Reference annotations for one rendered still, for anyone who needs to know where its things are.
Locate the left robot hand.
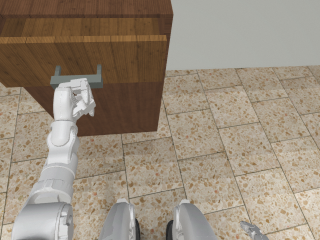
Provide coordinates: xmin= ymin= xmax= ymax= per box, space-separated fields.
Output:
xmin=53 ymin=78 xmax=96 ymax=124

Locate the robot left thigh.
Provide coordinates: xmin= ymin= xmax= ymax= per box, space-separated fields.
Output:
xmin=98 ymin=202 xmax=136 ymax=240

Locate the right robot shin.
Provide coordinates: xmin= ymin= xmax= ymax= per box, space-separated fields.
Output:
xmin=172 ymin=199 xmax=190 ymax=240

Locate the drawer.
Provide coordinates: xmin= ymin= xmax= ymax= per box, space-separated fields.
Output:
xmin=0 ymin=18 xmax=167 ymax=88

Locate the left robot upper arm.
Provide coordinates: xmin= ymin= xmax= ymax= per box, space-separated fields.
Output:
xmin=13 ymin=201 xmax=74 ymax=240

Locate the handle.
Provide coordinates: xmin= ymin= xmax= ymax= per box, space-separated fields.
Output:
xmin=50 ymin=64 xmax=103 ymax=90

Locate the robot left forearm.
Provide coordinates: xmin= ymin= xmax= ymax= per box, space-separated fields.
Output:
xmin=11 ymin=120 xmax=80 ymax=240

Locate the cabinet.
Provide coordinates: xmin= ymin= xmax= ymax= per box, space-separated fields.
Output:
xmin=0 ymin=0 xmax=174 ymax=137

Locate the right robot hand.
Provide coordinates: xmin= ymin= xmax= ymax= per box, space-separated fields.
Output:
xmin=240 ymin=221 xmax=269 ymax=240

